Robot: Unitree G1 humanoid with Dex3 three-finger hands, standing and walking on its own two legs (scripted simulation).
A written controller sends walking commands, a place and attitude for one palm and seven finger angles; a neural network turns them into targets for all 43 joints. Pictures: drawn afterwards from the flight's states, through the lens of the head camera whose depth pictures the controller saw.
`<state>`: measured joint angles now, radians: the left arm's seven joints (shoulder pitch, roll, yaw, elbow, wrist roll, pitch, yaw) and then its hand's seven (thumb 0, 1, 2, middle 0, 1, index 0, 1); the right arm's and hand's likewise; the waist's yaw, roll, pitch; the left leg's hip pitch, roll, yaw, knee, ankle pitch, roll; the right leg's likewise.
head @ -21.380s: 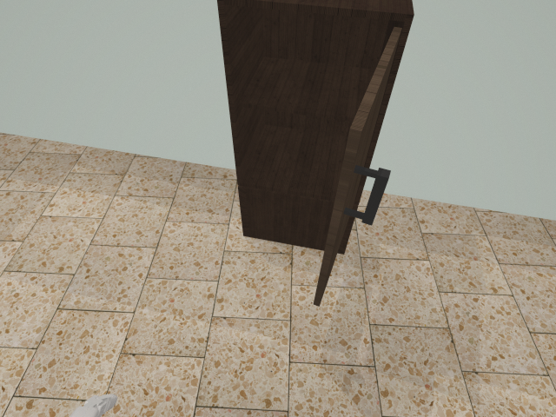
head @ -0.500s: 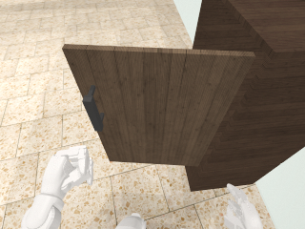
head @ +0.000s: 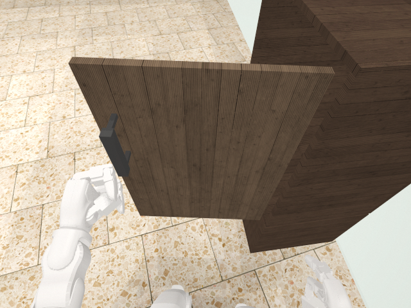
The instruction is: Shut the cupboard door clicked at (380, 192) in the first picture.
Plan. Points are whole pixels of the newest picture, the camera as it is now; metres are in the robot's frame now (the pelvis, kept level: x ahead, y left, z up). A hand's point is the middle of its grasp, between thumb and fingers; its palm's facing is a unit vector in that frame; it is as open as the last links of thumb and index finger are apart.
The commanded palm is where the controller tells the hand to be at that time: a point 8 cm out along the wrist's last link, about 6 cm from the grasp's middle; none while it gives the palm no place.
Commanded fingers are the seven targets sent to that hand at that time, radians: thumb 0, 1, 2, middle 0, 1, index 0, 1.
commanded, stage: bring the fist close to the handle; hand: left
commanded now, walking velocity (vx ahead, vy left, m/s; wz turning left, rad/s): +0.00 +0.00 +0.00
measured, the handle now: (118, 146) +0.41 +0.20 +0.07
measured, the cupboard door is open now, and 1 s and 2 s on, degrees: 80 79 65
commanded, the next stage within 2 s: push the door shut along its arc in 0.58 s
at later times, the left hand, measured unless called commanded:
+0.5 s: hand (126, 193) +0.31 +0.16 +0.06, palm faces -0.01 -1.00 -0.02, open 3.1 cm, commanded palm +0.28 +0.22 +0.07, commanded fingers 0.00 0.90 0.90 -1.30 -1.50 -1.30 -1.50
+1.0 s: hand (128, 176) +0.34 +0.16 +0.07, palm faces -0.07 -1.00 -0.04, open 3.1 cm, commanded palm +0.32 +0.22 +0.07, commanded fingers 0.00 0.90 0.90 -1.30 -1.50 -1.30 -1.50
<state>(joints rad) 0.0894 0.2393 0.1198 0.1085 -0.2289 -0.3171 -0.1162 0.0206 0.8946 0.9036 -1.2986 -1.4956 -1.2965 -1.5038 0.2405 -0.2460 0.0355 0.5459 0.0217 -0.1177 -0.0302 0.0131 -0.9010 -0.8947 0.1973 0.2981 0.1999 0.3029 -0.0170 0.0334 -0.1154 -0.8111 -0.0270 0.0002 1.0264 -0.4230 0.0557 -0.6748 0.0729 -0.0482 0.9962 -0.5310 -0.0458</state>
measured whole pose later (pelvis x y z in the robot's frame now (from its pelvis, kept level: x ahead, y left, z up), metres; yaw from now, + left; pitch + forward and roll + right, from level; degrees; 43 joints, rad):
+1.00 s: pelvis -0.01 +0.00 +0.00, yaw +0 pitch +12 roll -2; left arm -0.18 0.26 0.12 0.41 -0.22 -0.34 -0.19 0.02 0.90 0.90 -1.31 -1.50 -1.30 -1.50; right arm 0.24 -0.26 0.03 0.58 0.03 -0.08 -0.03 0.01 -0.90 -0.89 0.20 0.30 0.20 0.30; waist -0.03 0.04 -0.11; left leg -0.80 -0.03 0.00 1.00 -0.40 0.06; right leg -0.67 0.07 -0.04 0.97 -0.51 -0.04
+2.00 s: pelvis -0.01 +0.01 -0.01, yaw -1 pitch +18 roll -3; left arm -0.83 0.35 0.18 1.08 -0.15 -0.38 -0.38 0.02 0.90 0.90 -1.30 -1.50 -1.30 -1.50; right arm 0.35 -0.28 0.02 0.64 0.02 -0.02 0.01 0.01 -0.90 -0.89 0.20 0.30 0.20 0.30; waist -0.14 0.05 -0.11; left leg -0.96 -0.02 0.01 1.05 -0.40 0.07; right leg -0.83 0.07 -0.04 1.03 -0.51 -0.03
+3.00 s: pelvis +0.00 -0.01 -0.02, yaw -2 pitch +23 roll -2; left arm -0.88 0.18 0.22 1.05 0.03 -0.40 0.17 0.02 0.90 0.91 -1.29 -1.50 -1.29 -1.50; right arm 0.42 -0.22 -0.01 0.68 -0.06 -0.01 0.11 0.01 -0.90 -0.89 0.20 0.30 0.20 0.30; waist -0.16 0.07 -0.16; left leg -1.06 0.00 0.01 1.10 -0.44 0.04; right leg -0.94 0.09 -0.04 1.08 -0.55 -0.06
